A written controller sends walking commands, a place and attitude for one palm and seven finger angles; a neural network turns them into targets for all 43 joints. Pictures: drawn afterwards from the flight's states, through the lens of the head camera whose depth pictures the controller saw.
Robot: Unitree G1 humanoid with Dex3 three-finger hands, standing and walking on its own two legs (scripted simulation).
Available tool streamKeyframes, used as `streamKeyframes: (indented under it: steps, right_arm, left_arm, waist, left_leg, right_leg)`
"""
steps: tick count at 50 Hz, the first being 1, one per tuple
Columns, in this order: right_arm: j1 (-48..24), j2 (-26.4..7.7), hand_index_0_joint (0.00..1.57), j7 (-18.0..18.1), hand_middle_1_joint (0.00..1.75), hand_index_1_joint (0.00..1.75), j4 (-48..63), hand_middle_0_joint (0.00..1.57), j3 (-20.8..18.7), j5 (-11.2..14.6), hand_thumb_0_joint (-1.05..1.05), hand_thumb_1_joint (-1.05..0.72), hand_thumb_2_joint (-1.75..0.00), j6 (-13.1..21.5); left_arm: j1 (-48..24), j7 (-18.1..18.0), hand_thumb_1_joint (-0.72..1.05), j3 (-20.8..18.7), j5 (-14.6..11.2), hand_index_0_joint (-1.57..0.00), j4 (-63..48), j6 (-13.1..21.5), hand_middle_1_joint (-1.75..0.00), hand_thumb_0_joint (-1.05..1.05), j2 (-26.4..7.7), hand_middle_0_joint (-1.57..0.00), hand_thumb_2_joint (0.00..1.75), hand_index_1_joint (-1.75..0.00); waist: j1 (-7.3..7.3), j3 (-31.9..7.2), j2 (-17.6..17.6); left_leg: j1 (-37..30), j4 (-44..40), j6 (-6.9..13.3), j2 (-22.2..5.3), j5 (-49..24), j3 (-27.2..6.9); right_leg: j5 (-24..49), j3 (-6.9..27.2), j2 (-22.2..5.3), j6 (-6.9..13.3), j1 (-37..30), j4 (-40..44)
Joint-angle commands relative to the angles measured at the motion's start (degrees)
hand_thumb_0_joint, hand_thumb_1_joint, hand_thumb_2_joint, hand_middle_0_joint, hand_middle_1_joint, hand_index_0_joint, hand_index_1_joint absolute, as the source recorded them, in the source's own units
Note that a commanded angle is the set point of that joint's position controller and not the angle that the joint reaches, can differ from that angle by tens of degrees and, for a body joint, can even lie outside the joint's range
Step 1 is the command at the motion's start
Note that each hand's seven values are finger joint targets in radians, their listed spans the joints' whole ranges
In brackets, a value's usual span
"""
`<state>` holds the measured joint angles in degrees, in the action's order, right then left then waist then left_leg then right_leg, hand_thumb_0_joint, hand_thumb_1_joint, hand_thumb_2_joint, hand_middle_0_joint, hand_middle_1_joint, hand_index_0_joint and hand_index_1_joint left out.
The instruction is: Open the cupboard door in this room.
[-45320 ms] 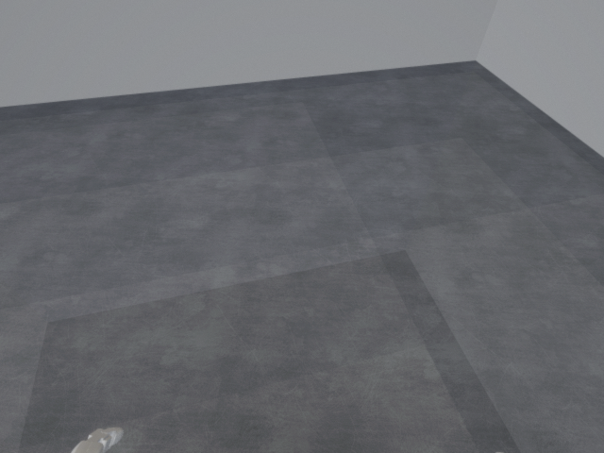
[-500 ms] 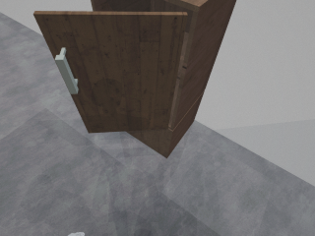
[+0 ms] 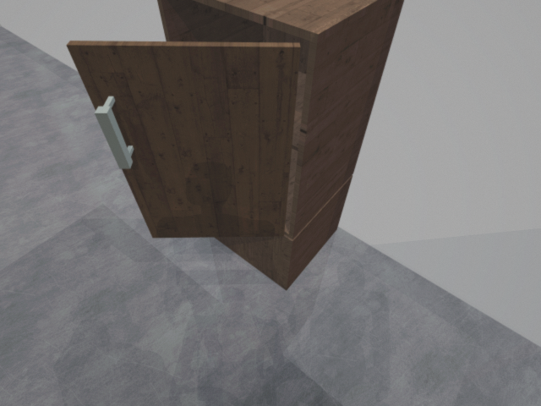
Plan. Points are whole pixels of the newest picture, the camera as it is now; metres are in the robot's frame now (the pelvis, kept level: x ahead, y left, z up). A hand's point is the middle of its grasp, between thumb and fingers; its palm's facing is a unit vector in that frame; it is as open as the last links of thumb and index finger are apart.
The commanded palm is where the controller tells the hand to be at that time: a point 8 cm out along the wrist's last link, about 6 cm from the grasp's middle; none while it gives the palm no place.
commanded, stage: come to a stop and stand still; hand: left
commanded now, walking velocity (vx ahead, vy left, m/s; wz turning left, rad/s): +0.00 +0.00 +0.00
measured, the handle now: (118, 133) +0.60 +0.36 +0.05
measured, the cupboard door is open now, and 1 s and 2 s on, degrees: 40 40 40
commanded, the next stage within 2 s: look again from close up in 0.12 s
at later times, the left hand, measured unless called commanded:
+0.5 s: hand out of the picture +0.00 +0.20 -0.18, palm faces -0.01 -0.98 -0.20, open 7.4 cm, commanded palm none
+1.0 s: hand out of the picture -0.01 +0.21 -0.18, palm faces +0.01 -0.98 -0.18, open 7.4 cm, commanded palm none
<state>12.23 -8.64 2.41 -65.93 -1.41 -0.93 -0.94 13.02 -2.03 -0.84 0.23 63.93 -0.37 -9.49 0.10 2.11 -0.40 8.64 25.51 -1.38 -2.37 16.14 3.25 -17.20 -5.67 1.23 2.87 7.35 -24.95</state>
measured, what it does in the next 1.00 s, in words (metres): stands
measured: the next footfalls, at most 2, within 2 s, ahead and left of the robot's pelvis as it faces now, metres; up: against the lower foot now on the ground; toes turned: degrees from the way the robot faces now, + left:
left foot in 1.18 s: +0.07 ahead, +0.17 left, +0.00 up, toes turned +8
right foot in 1.70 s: +0.18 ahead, +0.02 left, +0.00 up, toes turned +1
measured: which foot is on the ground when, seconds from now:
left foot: down 0.00-1.00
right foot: down 0.00-1.00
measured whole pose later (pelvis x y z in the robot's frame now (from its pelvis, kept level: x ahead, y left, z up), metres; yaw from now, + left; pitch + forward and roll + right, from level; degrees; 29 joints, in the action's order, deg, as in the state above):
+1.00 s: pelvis -0.01 +0.05 -0.01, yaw -1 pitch +0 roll +0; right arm 18.8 -8.6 0.9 -63.2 0.6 -1.1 0.3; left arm 18.1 -1.4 -0.4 1.7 62.2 0.1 -7.9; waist 0.1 1.2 0.1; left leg 12.5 32.0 3.1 1.9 19.5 3.6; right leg -20.2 -3.5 -2.8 -0.7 12.0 -32.3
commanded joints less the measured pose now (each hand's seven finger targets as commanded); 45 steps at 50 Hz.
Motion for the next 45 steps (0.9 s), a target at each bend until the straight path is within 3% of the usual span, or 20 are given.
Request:
streamKeyframes:
  steps: [1, 10, 11, 12, 13, 14, 17, 18, 19, 21, 23, 28, 33, 41, 45]
  right_arm:
    - [4.5, -4.5, 0.2, 0.3, 0.3, 0.3, 0.7, 0.2, -0.1, 0.1, 0.0, -0.9, -0.9, 0.5]
    - [5.3, -4.3, 0.2, 0.3, 0.3, 0.3, 0.3, 0.2, 0.5, 0.0, 0.0, -0.9, -0.9, 0.9]
    - [-1.0, -5.8, 0.2, -0.6, 0.3, 0.3, 4.8, 0.2, 0.3, 0.8, 0.0, -0.9, -0.9, 2.4]
    - [3.1, -2.6, 0.2, -0.8, 0.3, 0.3, 7.0, 0.2, 0.6, 0.7, 0.0, -0.9, -0.9, 1.8]
    - [4.2, -2.6, 0.2, -0.8, 0.3, 0.3, 6.6, 0.2, 0.4, 0.5, 0.0, -0.9, -0.9, 1.8]
    - [5.4, -1.6, 0.2, -1.1, 0.3, 0.3, 6.2, 0.2, 0.5, 0.5, 0.0, -0.9, -0.9, 1.8]
    - [8.4, -3.8, 0.2, -0.9, 0.3, 0.3, 6.2, 0.2, 0.7, 0.1, 0.0, -0.9, -0.9, 2.5]
    - [8.6, -4.4, 0.2, -0.7, 0.3, 0.3, 6.1, 0.2, 0.8, 0.1, 0.0, -0.9, -0.9, 2.8]
    - [8.4, -4.2, 0.2, -0.6, 0.3, 0.3, 5.9, 0.2, 0.9, 0.0, 0.0, -0.9, -0.9, 3.1]
    - [7.5, -4.3, 0.2, -0.4, 0.3, 0.3, 6.3, 0.2, 1.2, 0.0, 0.0, -0.9, -0.9, 3.1]
    - [7.9, -4.7, 0.2, -0.3, 0.3, 0.3, 6.1, 0.2, 1.4, 0.1, 0.0, -0.9, -0.9, 3.1]
    - [8.5, -5.0, 0.2, -0.4, 0.3, 0.3, 5.3, 0.2, 1.6, 0.0, 0.0, -0.9, -0.9, 3.1]
    - [8.7, -5.1, 0.2, -0.4, 0.3, 0.3, 4.5, 0.2, 1.7, -0.1, 0.0, -0.9, -0.9, 3.3]
    - [9.1, -4.9, 0.2, -0.3, 0.3, 0.3, 3.5, 0.2, 1.5, 0.1, 0.0, -0.9, -0.9, 3.6]
    - [8.8, -5.9, 0.2, -0.8, 0.3, 0.3, 4.2, 0.2, 1.0, -0.1, 0.0, -0.9, -0.9, 2.7]
  left_arm:
    - [2.6, 0.2, 0.9, -0.4, -0.1, -0.2, -1.3, 1.1, -0.3, 0.0, -4.5, -0.2, 0.9, -0.3]
    - [5.6, 0.1, 0.9, 0.3, -0.1, -0.2, 0.4, 1.5, -0.3, 0.0, -3.3, -0.2, 0.9, -0.3]
    - [12.2, -2.6, 0.9, -0.1, 1.2, -0.2, 1.6, 3.7, -0.3, 0.0, -5.3, -0.2, 0.9, -0.3]
    - [10.8, -2.4, 0.9, -0.6, 1.0, -0.2, -0.8, 4.1, -0.3, 0.0, -7.5, -0.2, 0.9, -0.3]
    - [8.9, -1.8, 0.9, -0.1, 0.9, -0.2, -1.7, 4.1, -0.3, 0.0, -6.7, -0.2, 0.9, -0.3]
    - [7.5, -1.6, 0.9, -0.4, 0.9, -0.2, -1.9, 4.2, -0.3, 0.0, -6.7, -0.2, 0.9, -0.3]
    - [7.2, -1.2, 0.9, 0.2, 0.4, -0.2, -3.0, 3.8, -0.3, 0.0, -3.6, -0.2, 0.9, -0.3]
    - [7.3, -1.1, 0.9, 0.2, 0.3, -0.2, -2.9, 3.6, -0.3, 0.0, -2.8, -0.2, 0.9, -0.3]
    - [7.1, -1.0, 0.9, 0.2, 0.4, -0.2, -2.8, 3.2, -0.3, 0.0, -2.9, -0.2, 0.9, -0.3]
    - [8.0, -0.7, 0.9, 0.3, 0.4, -0.2, -2.8, 2.7, -0.3, 0.0, -2.9, -0.2, 0.9, -0.3]
    - [7.8, -0.5, 0.9, 0.4, 0.4, -0.2, -2.5, 2.3, -0.3, 0.0, -3.0, -0.2, 0.9, -0.3]
    - [7.2, -0.3, 0.9, 0.4, 0.4, -0.2, -2.8, 1.6, -0.3, 0.0, -3.4, -0.2, 0.9, -0.3]
    - [7.2, -0.2, 0.9, 0.4, 0.4, -0.2, -2.9, 1.3, -0.3, 0.0, -3.6, -0.2, 0.9, -0.3]
    - [7.4, -0.2, 0.9, 0.2, 0.5, -0.2, -2.6, 1.5, -0.3, 0.0, -3.7, -0.2, 0.9, -0.3]
    - [8.0, 0.1, 0.9, -0.6, 1.1, -0.2, -3.1, 1.2, -0.3, 0.0, -4.4, -0.2, 0.9, -0.3]
  waist:
    - [-0.66, 0.5, 0.0]
    - [-0.43, 2.4, -0.5]
    - [2.7, 3.5, -2.3]
    - [-1.0, -0.9, -1.9]
    - [-1.31, -1.4, 2.1]
    - [-1.76, -3.3, 2.1]
    - [-2.03, -4.0, -1.5]
    - [-1.7, -3.2, -0.1]
    - [-1.03, -1.8, 4.5]
    - [-0.28, 0.0, 2.4]
    - [-0.21, 1.2, -0.1]
    - [0.28, 4.1, 0.2]
    - [0.58, 3.7, 0.9]
    - [0.37, 1.2, 1.5]
    - [0.72, 2.2, 1.6]
  left_leg:
    - [-1.8, -4.5, 1.4, -4.4, -12.1, -3.4]
    - [-2.1, -6.1, 1.6, -3.9, -10.3, -3.3]
    - [5.1, 9.3, 0.4, -3.1, -8.2, 0.3]
    - [7.7, 10.0, 1.7, -1.4, 4.0, -2.6]
    - [6.7, 8.7, 1.9, -1.5, 4.2, -2.1]
    - [4.8, 6.2, 1.6, -1.6, 1.8, -1.4]
    - [1.8, 1.7, 2.8, -3.4, -9.3, -4.3]
    - [1.9, 1.1, 3.1, -4.0, -12.1, -4.7]
    - [2.6, 0.3, 3.4, -4.2, -15.4, -5.0]
    - [4.0, -1.0, 3.8, -4.2, -14.0, -5.6]
    - [4.6, -2.0, 4.0, -4.1, -12.7, -5.8]
    - [6.5, -4.7, 4.6, -4.0, -8.2, -6.7]
    - [6.7, -6.3, 4.9, -4.1, -6.2, -6.9]
    - [4.0, -5.3, 4.9, -4.0, -11.1, -6.1]
    - [7.0, -3.9, 5.9, -3.2, -0.3, -6.5]
  right_leg:
    - [16.2, 7.9, -8.5, -1.3, 0.9, 7.1]
    - [14.0, 8.0, -8.5, -0.9, 1.6, 8.6]
    - [48.6, 12.7, -12.5, -5.8, 2.2, 5.7]
    - [50.7, 13.8, -15.1, -2.6, -2.7, 3.5]
    - [44.1, 12.0, -14.5, 0.6, -1.7, 3.6]
    - [38.0, 9.8, -13.2, 2.1, -1.2, 2.9]
    - [18.8, 8.0, -8.3, 0.8, 2.5, 1.1]
    - [18.1, 7.9, -7.3, 0.5, 2.8, 0.3]
    - [16.2, 7.0, -7.0, 0.2, 2.8, -0.7]
    - [12.2, 6.9, -6.5, -0.1, 3.1, -0.5]
    - [11.1, 6.8, -6.4, -0.4, 3.3, -0.5]
    - [5.9, 6.5, -6.1, -0.8, 4.2, 0.0]
    - [5.2, 6.4, -6.2, -1.0, 4.1, -0.1]
    - [8.2, 6.5, -6.7, -1.2, 3.4, -0.4]
    - [-1.4, 5.5, -7.0, -0.5, 4.0, -2.5]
